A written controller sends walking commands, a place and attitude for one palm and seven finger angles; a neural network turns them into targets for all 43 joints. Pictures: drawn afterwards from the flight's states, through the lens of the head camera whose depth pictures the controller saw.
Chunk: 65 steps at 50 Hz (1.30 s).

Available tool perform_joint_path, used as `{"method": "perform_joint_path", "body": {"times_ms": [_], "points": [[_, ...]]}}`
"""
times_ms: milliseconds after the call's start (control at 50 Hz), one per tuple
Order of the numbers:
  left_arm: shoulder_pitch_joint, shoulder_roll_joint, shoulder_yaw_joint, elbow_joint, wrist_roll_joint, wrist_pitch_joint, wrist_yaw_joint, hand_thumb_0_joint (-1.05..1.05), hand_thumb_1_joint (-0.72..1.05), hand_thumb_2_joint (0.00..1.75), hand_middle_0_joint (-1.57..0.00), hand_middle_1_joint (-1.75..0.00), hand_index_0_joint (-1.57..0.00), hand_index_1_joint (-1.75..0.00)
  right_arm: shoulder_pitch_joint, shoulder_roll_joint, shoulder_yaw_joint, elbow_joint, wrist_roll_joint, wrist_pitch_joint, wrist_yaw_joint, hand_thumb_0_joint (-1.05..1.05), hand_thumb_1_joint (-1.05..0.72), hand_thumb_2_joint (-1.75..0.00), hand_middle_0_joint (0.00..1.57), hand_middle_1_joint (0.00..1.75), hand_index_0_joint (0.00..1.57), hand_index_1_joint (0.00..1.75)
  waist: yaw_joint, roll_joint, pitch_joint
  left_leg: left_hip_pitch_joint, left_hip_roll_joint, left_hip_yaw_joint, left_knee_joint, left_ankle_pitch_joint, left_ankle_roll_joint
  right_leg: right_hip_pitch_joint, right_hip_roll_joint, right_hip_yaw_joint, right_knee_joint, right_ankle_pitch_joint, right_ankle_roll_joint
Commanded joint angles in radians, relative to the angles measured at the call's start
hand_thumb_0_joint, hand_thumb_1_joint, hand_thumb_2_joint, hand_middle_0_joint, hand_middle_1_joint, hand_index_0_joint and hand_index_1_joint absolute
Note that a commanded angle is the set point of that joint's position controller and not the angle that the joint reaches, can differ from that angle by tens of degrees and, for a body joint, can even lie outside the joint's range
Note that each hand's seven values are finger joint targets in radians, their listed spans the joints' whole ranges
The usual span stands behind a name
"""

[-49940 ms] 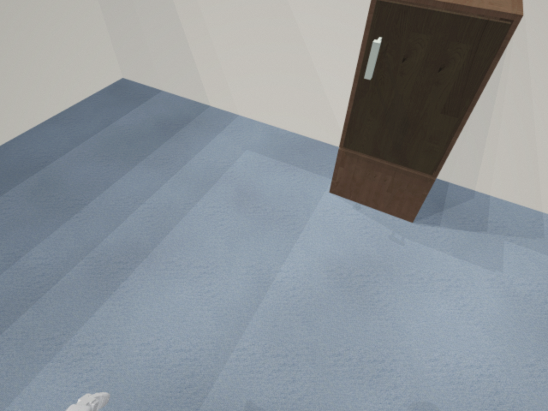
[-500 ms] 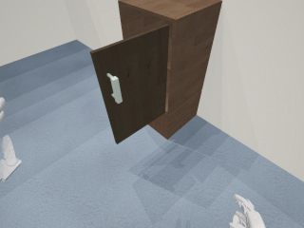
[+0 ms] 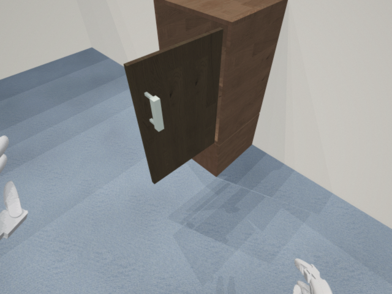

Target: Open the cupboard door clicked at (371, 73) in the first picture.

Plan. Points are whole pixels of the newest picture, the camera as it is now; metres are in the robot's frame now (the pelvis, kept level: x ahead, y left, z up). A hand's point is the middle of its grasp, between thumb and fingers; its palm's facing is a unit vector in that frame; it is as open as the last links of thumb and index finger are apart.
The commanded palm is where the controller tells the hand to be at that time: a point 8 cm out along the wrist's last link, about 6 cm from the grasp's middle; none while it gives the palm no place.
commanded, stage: stop stepping back and stand still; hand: left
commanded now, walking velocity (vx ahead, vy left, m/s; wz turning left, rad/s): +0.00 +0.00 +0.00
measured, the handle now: (153, 111) +0.67 +0.18 -0.03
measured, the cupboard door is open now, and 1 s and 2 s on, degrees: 86 86 86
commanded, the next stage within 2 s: let the arm hang, fingers relaxed in 0.42 s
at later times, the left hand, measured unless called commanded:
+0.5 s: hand (8, 218) +0.20 +0.29 +0.15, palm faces +0.42 -0.77 -0.47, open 7.4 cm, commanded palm none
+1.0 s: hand out of the picture -0.02 +0.19 -0.18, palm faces +0.02 -0.98 -0.22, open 7.2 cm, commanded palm none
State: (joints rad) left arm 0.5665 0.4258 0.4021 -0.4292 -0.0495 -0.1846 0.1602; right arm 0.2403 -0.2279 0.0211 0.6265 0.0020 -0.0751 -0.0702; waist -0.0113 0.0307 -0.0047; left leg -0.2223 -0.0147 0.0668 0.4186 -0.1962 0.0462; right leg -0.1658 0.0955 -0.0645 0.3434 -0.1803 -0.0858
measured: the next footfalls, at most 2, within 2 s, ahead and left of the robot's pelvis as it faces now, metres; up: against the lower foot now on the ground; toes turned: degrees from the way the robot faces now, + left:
none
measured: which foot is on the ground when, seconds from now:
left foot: down 0.00-1.00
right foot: down 0.00-1.00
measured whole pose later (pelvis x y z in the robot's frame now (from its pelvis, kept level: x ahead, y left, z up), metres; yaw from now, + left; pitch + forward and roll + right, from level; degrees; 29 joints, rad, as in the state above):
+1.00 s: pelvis -0.01 -0.01 +0.00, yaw +2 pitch -2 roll +0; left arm 0.28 0.23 -0.01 1.07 0.01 0.01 0.01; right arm 0.25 -0.26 0.01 1.07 -0.02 0.03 -0.02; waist 0.00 -0.03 0.09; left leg -0.22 -0.04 0.03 0.42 -0.18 0.04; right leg -0.17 0.08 -0.10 0.39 -0.20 -0.10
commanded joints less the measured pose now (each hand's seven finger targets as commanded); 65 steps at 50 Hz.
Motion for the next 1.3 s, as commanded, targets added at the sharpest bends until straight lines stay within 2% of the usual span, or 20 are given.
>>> {"method": "perform_joint_path", "body": {"times_ms": [0, 140, 220, 360, 480, 500, 520, 540, 560, 600, 640, 660, 740, 820, 860, 920, 1000, 1100, 1220, 1280], "points": [[-0.042, 0.144, 0.081, -0.163, 0.001, -0.040, 0.007, 0.00, 0.90, 0.90, -0.20, -0.30, -0.20, -0.30, -0.112, -0.125, -0.048, -0.161, 0.005, -0.064, -0.013, 0.00, -0.90, -0.90, 0.20, 0.30, 0.20, 0.30, 0.010, -0.007, -0.054, -0.001, 0.111, -0.160, -0.100, 0.023, -0.007, 0.000, -0.142, 0.170, -0.064, 0.019, 0.082], [-0.059, 0.205, 0.133, -0.267, 0.012, -0.050, 0.017, 0.00, 0.90, 0.90, -0.20, -0.30, -0.20, -0.30, -0.120, -0.127, -0.045, -0.167, -0.012, -0.081, -0.022, 0.00, -0.90, -0.90, 0.20, 0.30, 0.20, 0.30, 0.022, 0.074, -0.096, -0.036, 0.132, -0.192, -0.143, 0.060, -0.015, 0.070, -0.122, 0.124, 0.020, 0.055, 0.076], [-0.021, 0.173, 0.124, -0.263, 0.007, -0.054, 0.017, 0.00, 0.90, 0.90, -0.20, -0.30, -0.20, -0.30, -0.112, -0.124, -0.045, -0.171, -0.012, -0.079, -0.019, 0.00, -0.90, -0.90, 0.20, 0.30, 0.20, 0.30, 0.018, 0.095, -0.094, -0.036, 0.136, -0.190, -0.132, 0.118, -0.038, 0.067, -0.120, 0.113, 0.040, 0.069, 0.071], [-0.013, 0.137, 0.101, -0.193, -0.002, -0.048, 0.009, 0.00, 0.90, 0.90, -0.20, -0.30, -0.20, -0.30, -0.112, -0.123, -0.048, -0.164, -0.005, -0.071, -0.019, 0.00, -0.90, -0.90, 0.20, 0.30, 0.20, 0.30, 0.010, 0.030, -0.078, -0.024, 0.132, -0.177, -0.116, 0.129, -0.052, 0.037, -0.132, 0.124, 0.015, 0.093, 0.070], [-0.077, 0.138, 0.083, -0.206, 0.009, -0.043, 0.011, 0.00, 0.90, 0.90, -0.20, -0.30, -0.20, -0.30, -0.119, -0.123, -0.047, -0.165, -0.005, -0.067, -0.022, 0.00, -0.90, -0.90, 0.20, 0.30, 0.20, 0.30, 0.013, 0.036, -0.078, -0.011, 0.127, -0.176, -0.129, 0.056, -0.043, 0.024, -0.134, 0.137, -0.002, 0.059, 0.070], [-0.125, -0.031, -0.309, 0.578, 0.077, 0.074, -0.121, 0.00, 0.90, 0.90, -0.20, -0.30, -0.20, -0.30, -0.168, -0.264, -0.088, 0.071, 0.014, -0.120, 0.067, 0.00, -0.90, -0.90, 0.20, 0.30, 0.20, 0.30, -0.029, 0.028, 0.055, -0.071, 0.146, -0.209, 0.049, 0.269, -0.016, -0.148, -0.185, 0.062, 0.143, 0.111, 0.051], [-0.133, -0.037, -0.278, 0.608, 0.067, 0.160, -0.143, 0.00, 0.90, 0.90, -0.20, -0.30, -0.20, -0.30, -0.078, -0.233, -0.087, 0.084, 0.012, -0.047, 0.069, 0.00, -0.90, -0.90, 0.20, 0.30, 0.20, 0.30, -0.017, 0.036, -0.049, 0.020, 0.143, -0.186, 0.042, 0.402, -0.047, -0.152, -0.173, 0.120, 0.125, 0.033, 0.038], [-0.134, -0.046, -0.286, 0.590, 0.063, 0.179, -0.147, 0.00, 0.90, 0.90, -0.20, -0.30, -0.20, -0.30, -0.063, -0.228, -0.087, 0.065, 0.013, -0.028, 0.065, 0.00, -0.90, -0.90, 0.20, 0.30, 0.20, 0.30, -0.004, 0.023, -0.065, 0.064, 0.152, -0.170, 0.073, 0.488, -0.048, -0.171, -0.159, 0.110, 0.135, -0.008, 0.033], [-0.158, -0.057, -0.288, 0.617, 0.063, 0.179, -0.146, 0.00, 0.90, 0.90, -0.20, -0.30, -0.20, -0.30, -0.059, -0.221, -0.081, 0.068, 0.007, -0.018, 0.064, 0.00, -0.90, -0.90, 0.20, 0.30, 0.20, 0.30, -0.006, -0.014, -0.102, 0.020, 0.172, -0.209, 0.070, 0.415, -0.015, -0.145, -0.156, 0.091, 0.173, -0.078, 0.028], [-0.208, -0.031, -0.301, 0.713, 0.073, 0.178, -0.148, 0.00, 0.90, 0.90, -0.20, -0.30, -0.20, -0.30, -0.087, -0.229, -0.066, 0.070, -0.006, 0.001, 0.060, 0.00, -0.90, -0.90, 0.20, 0.30, 0.20, 0.30, 0.003, -0.096, -0.084, -0.057, 0.187, -0.266, 0.010, 0.288, 0.038, -0.090, -0.144, 0.111, 0.217, -0.101, 0.026], [-0.248, -0.007, -0.310, 0.828, 0.082, 0.177, -0.151, 0.00, 0.90, 0.90, -0.20, -0.30, -0.20, -0.30, -0.117, -0.238, -0.064, 0.091, -0.018, 0.015, 0.061, 0.00, -0.90, -0.90, 0.20, 0.30, 0.20, 0.30, 0.021, -0.166, -0.063, -0.104, 0.173, -0.274, -0.024, 0.161, 0.049, -0.053, -0.158, 0.143, 0.180, -0.081, 0.018], [-0.265, 0.003, -0.314, 0.886, 0.084, 0.179, -0.152, 0.00, 0.90, 0.90, -0.20, -0.30, -0.20, -0.30, -0.120, -0.236, -0.061, 0.108, -0.022, 0.023, 0.062, 0.00, -0.90, -0.90, 0.20, 0.30, 0.20, 0.30, 0.024, -0.166, -0.044, -0.110, 0.150, -0.265, -0.026, 0.106, 0.044, -0.049, -0.174, 0.163, 0.144, -0.064, 0.009], [-0.322, 0.015, -0.346, 1.099, 0.077, 0.172, -0.147, 0.00, 0.90, 0.90, -0.20, -0.30, -0.20, -0.30, -0.115, -0.211, -0.049, 0.186, -0.025, 0.050, 0.065, 0.00, -0.90, -0.90, 0.20, 0.30, 0.20, 0.30, 0.010, -0.066, -0.044, -0.021, 0.086, -0.200, -0.015, 0.035, 0.020, -0.054, -0.214, 0.223, 0.033, -0.049, -0.018], [-0.328, -0.006, -0.367, 1.271, 0.062, 0.161, -0.144, 0.00, 0.90, 0.90, -0.20, -0.30, -0.20, -0.30, -0.092, -0.167, -0.035, 0.278, -0.021, 0.062, 0.059, 0.00, -0.90, -0.90, 0.20, 0.30, 0.20, 0.30, 0.003, 0.108, -0.044, 0.019, 0.092, -0.189, -0.051, 0.024, 0.008, -0.021, -0.220, 0.224, -0.017, -0.059, -0.019], [-0.315, -0.023, -0.363, 1.338, 0.060, 0.159, -0.141, 0.00, 0.90, 0.90, -0.20, -0.30, -0.20, -0.30, -0.074, -0.157, -0.036, 0.312, -0.021, 0.066, 0.052, 0.00, -0.90, -0.90, 0.20, 0.30, 0.20, 0.30, 0.008, 0.131, -0.046, 0.016, 0.104, -0.193, -0.061, 0.022, 0.009, 0.017, -0.221, 0.211, -0.039, -0.040, -0.012], [-0.317, -0.024, -0.370, 1.417, 0.055, 0.157, -0.141, 0.00, 0.90, 0.90, -0.20, -0.30, -0.20, -0.30, -0.045, -0.152, -0.037, 0.363, -0.018, 0.072, 0.048, 0.00, -0.90, -0.90, 0.20, 0.30, 0.20, 0.30, 0.005, 0.107, -0.015, 0.008, 0.105, -0.188, -0.078, -0.013, 0.003, 0.023, -0.226, 0.216, -0.076, -0.077, -0.013], [-0.335, -0.033, -0.374, 1.484, 0.056, 0.158, -0.139, 0.00, 0.90, 0.90, -0.20, -0.30, -0.20, -0.30, -0.002, -0.156, -0.042, 0.413, -0.018, 0.079, 0.044, 0.00, -0.90, -0.90, 0.20, 0.30, 0.20, 0.30, -0.002, -0.004, 0.054, 0.019, 0.105, -0.175, -0.081, -0.025, 0.003, -0.019, -0.228, 0.213, -0.124, -0.135, -0.005], [-0.350, -0.030, -0.370, 1.521, 0.055, 0.161, -0.135, 0.00, 0.90, 0.90, -0.20, -0.30, -0.20, -0.30, 0.022, -0.157, -0.043, 0.450, -0.021, 0.082, 0.042, 0.00, -0.90, -0.90, 0.20, 0.30, 0.20, 0.30, -0.003, -0.034, 0.079, 0.023, 0.105, -0.164, -0.087, -0.027, 0.005, -0.031, -0.227, 0.213, -0.148, -0.176, 0.006], [-0.367, -0.018, -0.364, 1.530, 0.056, 0.159, -0.128, 0.00, 0.90, 0.90, -0.20, -0.30, -0.20, -0.30, 0.021, -0.157, -0.044, 0.466, -0.020, 0.077, 0.041, 0.00, -0.90, -0.90, 0.20, 0.30, 0.20, 0.30, 0.002, -0.078, 0.074, 0.029, 0.105, -0.153, -0.091, 0.025, 0.006, 0.006, -0.227, 0.202, -0.140, -0.076, 0.036], [-0.372, -0.015, -0.360, 1.530, 0.055, 0.157, -0.124, 0.00, 0.90, 0.90, -0.20, -0.30, -0.20, -0.30, 0.019, -0.150, -0.043, 0.473, -0.020, 0.076, 0.039, 0.00, -0.90, -0.90, 0.20, 0.30, 0.20, 0.30, 0.004, -0.060, 0.064, 0.028, 0.105, -0.145, -0.091, 0.053, 0.003, 0.039, -0.231, 0.194, -0.124, 0.027, 0.054]]}}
